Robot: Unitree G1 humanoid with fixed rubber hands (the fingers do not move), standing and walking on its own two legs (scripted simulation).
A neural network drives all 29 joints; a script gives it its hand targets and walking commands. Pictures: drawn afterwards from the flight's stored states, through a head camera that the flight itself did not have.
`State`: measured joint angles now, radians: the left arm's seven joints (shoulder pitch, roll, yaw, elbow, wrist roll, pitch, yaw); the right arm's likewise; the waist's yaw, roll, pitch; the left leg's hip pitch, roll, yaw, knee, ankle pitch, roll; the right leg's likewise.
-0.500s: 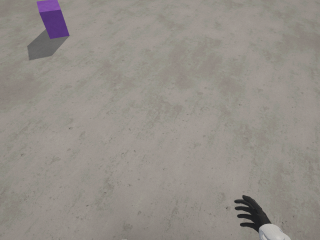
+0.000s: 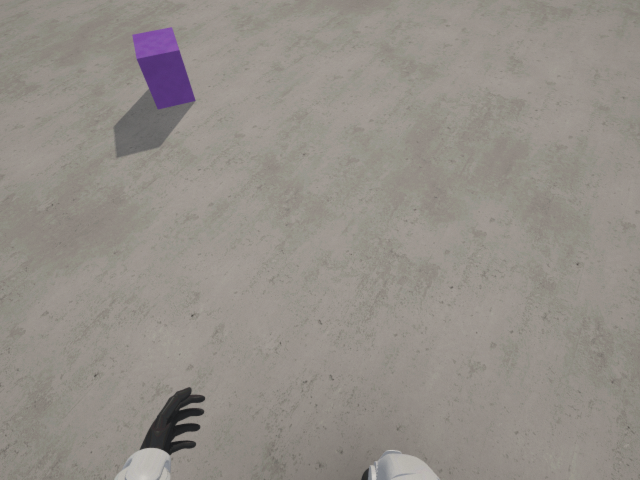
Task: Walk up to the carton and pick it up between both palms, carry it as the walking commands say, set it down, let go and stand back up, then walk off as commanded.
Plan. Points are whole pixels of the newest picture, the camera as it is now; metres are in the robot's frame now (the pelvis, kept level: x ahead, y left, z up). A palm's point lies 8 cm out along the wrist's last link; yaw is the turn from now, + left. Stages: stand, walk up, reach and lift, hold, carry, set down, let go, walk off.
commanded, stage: walk up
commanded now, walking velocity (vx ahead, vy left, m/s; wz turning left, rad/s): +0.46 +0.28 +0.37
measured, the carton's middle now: (164, 68) +2.14 +0.57 -0.61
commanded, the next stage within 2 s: none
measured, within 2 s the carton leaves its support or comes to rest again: neither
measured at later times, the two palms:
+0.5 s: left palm (32, 445) +0.25 +0.39 -0.13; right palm (355, 307) +0.38 -0.09 -0.10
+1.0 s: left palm (77, 266) +0.51 +0.37 -0.08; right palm (353, 223) +0.57 -0.12 -0.12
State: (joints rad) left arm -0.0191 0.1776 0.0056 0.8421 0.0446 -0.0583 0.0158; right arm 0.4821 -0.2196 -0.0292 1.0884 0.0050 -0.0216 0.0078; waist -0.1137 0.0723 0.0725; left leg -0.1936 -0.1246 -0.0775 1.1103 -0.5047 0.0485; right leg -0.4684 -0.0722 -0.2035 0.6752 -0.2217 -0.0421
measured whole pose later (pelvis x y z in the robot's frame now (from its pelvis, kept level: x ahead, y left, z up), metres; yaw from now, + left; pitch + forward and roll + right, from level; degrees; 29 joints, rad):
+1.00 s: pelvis +0.53 +0.12 +0.03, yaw +8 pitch +0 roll +2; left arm 0.28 0.17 0.03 1.03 0.02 -0.07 -0.01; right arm 0.30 -0.25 -0.07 1.04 -0.04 -0.01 0.04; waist 0.00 0.06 0.03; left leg -0.51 0.10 0.02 1.16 -0.17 -0.04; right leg -0.19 -0.09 -0.15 0.44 -0.24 -0.01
